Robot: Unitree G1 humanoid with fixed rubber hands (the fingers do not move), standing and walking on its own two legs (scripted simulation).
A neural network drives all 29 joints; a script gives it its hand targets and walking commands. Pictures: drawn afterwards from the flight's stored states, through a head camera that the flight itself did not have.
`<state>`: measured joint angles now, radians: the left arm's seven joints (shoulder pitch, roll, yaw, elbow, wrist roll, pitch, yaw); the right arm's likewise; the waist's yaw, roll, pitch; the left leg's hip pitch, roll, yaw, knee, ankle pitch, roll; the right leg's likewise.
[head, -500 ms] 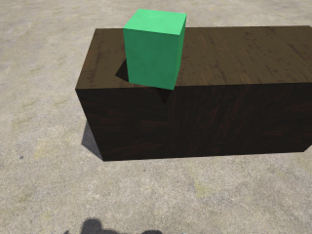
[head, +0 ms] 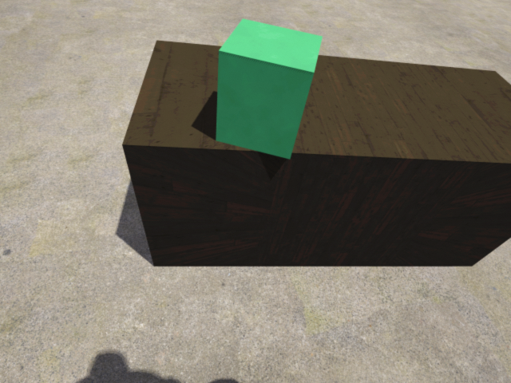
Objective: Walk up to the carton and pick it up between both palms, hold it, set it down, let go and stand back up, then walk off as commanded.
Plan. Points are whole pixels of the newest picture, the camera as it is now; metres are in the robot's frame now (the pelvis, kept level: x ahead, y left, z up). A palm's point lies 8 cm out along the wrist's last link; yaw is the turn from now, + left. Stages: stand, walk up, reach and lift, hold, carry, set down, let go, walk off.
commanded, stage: walk off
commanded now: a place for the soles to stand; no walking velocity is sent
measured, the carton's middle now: (266, 90) +0.81 -0.02 +0.03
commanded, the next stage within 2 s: stand in 0.16 s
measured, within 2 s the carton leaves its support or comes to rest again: neither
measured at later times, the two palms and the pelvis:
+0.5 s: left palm out of the picture +0.08 +0.26 -0.09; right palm out of the picture +0.06 -0.33 -0.11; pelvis -0.02 -0.05 +0.00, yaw -1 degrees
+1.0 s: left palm out of the picture +0.10 +0.27 -0.09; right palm out of the picture +0.08 -0.32 -0.10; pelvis -0.01 -0.03 +0.00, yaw +0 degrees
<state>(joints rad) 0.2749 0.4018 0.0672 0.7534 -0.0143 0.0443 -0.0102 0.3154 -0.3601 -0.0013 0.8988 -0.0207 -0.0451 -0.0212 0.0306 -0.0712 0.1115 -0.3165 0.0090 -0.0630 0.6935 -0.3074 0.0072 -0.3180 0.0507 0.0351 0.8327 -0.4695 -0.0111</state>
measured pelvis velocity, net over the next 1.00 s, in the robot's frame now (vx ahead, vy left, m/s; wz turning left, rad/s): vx -0.01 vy -0.03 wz -0.01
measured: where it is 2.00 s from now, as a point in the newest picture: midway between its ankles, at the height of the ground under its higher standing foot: outside the picture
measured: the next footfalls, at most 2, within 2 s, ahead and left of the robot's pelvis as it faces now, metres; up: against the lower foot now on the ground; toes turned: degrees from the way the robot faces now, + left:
right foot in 0.26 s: +0.05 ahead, -0.15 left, +0.00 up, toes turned +1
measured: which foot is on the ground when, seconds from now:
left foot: down 0.00-1.00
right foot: up 0.00-0.24, down 0.26-1.00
